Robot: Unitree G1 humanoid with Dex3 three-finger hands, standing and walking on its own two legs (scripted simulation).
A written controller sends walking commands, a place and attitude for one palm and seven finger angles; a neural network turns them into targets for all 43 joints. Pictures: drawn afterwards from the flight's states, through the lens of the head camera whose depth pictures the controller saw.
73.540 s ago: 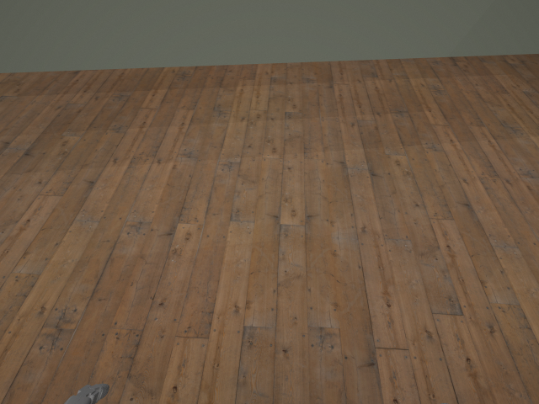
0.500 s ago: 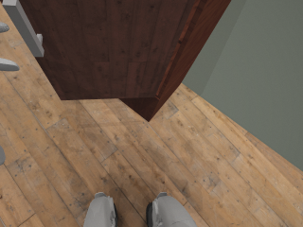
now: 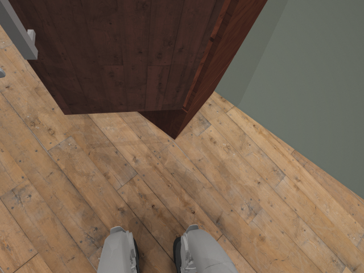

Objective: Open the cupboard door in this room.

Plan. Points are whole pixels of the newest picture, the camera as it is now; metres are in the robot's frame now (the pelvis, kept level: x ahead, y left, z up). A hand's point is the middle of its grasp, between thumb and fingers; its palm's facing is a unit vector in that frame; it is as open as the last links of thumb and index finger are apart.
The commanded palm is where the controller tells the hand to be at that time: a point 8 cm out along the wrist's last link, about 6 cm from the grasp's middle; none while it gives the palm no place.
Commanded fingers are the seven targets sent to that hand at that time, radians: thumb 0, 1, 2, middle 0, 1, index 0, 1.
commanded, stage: slide the fingers in behind the handle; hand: left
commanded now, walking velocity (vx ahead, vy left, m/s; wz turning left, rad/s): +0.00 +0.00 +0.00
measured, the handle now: (14, 16) +0.57 +0.24 +0.10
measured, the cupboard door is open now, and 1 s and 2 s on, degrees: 44 44 43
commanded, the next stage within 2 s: move the hooked fingers beside the handle in 1.48 s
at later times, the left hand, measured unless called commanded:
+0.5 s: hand out of the picture +0.53 +0.29 +0.09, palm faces +0.07 -1.00 -0.01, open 14.1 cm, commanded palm +0.52 +0.29 +0.09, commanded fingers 0.00 -0.50 0.30 -0.30 -1.20 -0.30 -1.20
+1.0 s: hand out of the picture +0.52 +0.26 +0.09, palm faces +0.12 -0.99 +0.00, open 15.3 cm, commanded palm +0.51 +0.26 +0.09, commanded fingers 0.00 -0.50 0.30 -0.30 -1.20 -0.30 -1.20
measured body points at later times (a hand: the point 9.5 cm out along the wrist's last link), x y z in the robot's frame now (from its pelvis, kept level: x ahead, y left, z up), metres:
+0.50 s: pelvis +0.01 +0.00 +0.01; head +0.17 +0.05 +0.42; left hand +0.52 +0.34 +0.10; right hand -0.01 -0.27 -0.09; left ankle +0.03 +0.09 -0.65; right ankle +0.00 -0.13 -0.65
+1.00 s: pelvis +0.01 -0.01 +0.01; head +0.16 +0.04 +0.43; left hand +0.51 +0.32 +0.10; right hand +0.01 -0.27 -0.09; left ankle +0.03 +0.09 -0.65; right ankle +0.00 -0.13 -0.65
